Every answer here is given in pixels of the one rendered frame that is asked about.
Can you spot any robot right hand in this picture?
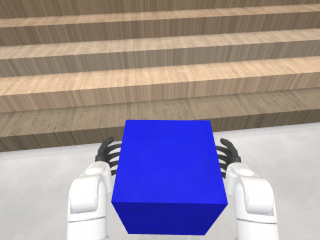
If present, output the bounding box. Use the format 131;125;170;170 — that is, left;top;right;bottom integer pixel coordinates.
215;138;241;179

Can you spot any carton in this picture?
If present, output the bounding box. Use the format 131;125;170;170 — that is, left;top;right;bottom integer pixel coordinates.
111;119;228;236

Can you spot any right robot forearm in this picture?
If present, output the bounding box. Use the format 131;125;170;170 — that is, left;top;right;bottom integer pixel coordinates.
225;162;279;240

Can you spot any robot left hand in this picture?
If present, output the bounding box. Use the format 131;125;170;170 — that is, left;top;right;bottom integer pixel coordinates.
95;136;122;176

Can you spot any left robot forearm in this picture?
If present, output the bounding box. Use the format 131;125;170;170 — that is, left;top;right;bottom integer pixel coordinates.
66;161;113;240

